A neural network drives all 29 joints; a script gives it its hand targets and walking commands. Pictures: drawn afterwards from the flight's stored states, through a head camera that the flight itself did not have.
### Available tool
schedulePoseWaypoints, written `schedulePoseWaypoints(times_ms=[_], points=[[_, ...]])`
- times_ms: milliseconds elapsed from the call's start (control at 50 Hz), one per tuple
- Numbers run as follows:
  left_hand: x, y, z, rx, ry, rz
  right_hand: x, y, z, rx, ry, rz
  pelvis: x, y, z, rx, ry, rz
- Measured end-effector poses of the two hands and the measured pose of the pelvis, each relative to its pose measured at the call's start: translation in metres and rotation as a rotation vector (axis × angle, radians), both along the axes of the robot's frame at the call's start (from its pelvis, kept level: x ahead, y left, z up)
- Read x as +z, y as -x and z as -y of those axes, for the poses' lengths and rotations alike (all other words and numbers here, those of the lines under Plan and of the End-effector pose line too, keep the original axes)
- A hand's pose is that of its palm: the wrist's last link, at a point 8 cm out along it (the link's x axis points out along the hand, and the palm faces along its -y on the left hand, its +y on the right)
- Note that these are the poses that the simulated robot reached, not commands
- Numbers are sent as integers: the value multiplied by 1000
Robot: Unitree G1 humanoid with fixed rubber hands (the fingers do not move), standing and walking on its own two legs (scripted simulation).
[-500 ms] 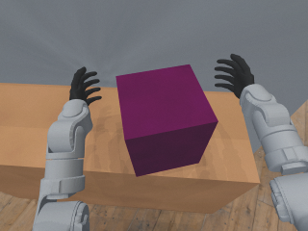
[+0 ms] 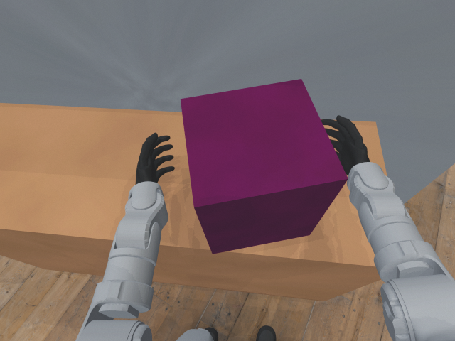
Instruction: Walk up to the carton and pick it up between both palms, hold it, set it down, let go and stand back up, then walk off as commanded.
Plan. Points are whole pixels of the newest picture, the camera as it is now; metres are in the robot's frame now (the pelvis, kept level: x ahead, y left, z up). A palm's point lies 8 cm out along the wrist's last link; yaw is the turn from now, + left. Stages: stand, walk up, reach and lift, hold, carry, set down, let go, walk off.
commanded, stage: reach and lift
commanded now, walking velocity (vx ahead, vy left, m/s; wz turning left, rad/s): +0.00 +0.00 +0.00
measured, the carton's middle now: (252, 175) +0.40 +0.05 +0.00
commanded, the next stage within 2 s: none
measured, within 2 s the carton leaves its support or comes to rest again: neither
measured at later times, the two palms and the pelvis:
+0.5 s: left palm (162, 193) +0.33 +0.20 +0.01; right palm (342, 166) +0.44 -0.11 +0.01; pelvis -0.01 -0.02 -0.01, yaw +1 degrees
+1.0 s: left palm (171, 189) +0.34 +0.19 +0.01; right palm (335, 167) +0.43 -0.10 +0.01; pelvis -0.02 -0.02 -0.01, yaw +1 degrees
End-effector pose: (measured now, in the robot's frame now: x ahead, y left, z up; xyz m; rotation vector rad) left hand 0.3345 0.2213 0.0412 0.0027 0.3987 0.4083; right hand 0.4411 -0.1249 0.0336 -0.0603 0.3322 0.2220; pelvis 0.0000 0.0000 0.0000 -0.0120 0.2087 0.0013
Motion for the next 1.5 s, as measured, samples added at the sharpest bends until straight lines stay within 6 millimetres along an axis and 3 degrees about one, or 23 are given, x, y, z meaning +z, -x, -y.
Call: schedulePoseWaypoints(times_ms=[180, 420, 640, 820, 1500], points=[[-16, -2, 8, 9, -14, 61, -12, -4, -3, 24, 4, 52, -5, 2, 8, -10, -14, -76], [-31, 10, 14, 36, 5, 89, -18, 0, -8, 28, -7, 52, -10, 9, 18, -3, -31, -108], [-29, -1, 33, 32, 15, 120, -22, 6, -25, 23, -25, 36, -16, 18, 24, 4, -33, -124], [-28, -1, 33, 50, 6, 109, -23, 6, -23, -6, -19, 26, -17, 20, 24, 6, -33, -114], [-30, -3, 36, 38, -7, 129, -21, 17, -22, 3, 64, 97, 3, -6, 14, 12, -28, -46]])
